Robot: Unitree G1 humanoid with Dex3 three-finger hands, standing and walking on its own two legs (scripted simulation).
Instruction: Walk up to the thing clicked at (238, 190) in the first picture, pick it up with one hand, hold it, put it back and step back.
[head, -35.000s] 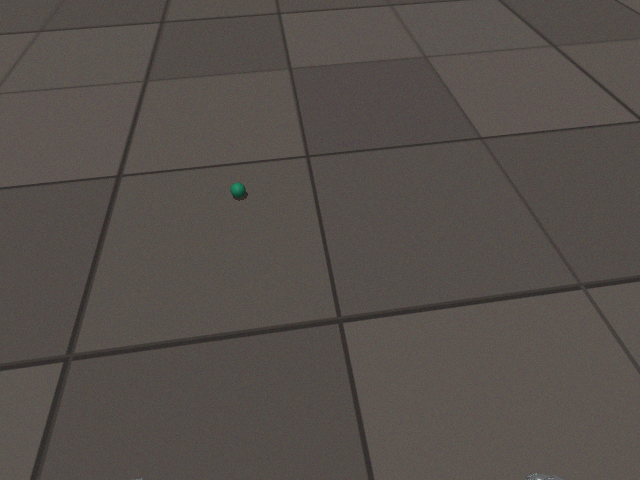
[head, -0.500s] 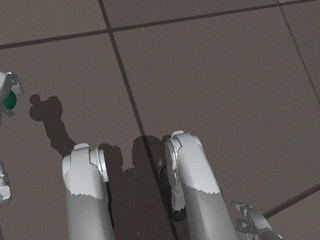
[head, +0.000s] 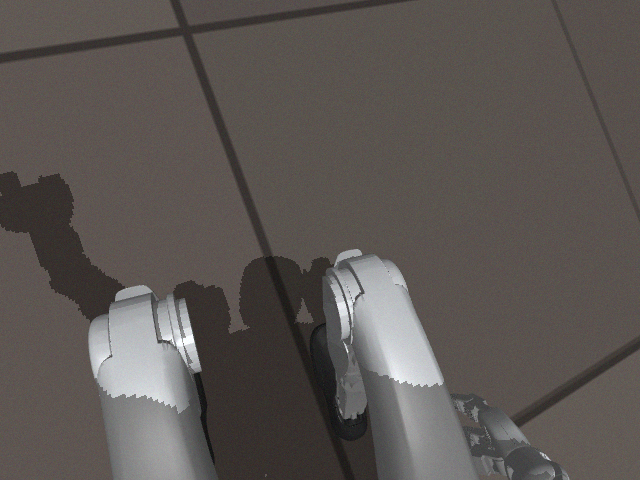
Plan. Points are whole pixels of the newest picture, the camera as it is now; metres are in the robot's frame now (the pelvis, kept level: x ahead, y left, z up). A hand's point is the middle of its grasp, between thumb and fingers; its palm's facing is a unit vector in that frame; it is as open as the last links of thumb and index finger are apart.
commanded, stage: lower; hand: left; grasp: from above
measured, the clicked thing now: out of the picture +0.45 +0.39 -0.20
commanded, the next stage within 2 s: rest in 0.22 s
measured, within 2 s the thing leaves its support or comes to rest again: rests again in 1.06 s
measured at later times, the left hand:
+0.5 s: hand out of the picture +0.43 +0.37 -0.23, palm faces -0.46 -0.13 -0.88, open 6.8 cm
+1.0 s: hand out of the picture +0.43 +0.36 -0.25, palm faces -0.46 -0.15 -0.87, open 6.6 cm
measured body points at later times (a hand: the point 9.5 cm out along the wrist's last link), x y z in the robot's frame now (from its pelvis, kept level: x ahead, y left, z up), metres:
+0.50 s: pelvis +0.00 +0.00 -0.03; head +0.26 +0.11 +0.32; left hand +0.45 +0.37 -0.18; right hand +0.08 -0.27 -0.12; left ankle +0.07 +0.13 -0.30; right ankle +0.10 -0.13 -0.30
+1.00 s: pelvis +0.00 +0.00 -0.04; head +0.27 +0.12 +0.31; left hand +0.45 +0.37 -0.20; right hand +0.08 -0.27 -0.11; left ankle +0.07 +0.13 -0.30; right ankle +0.10 -0.13 -0.30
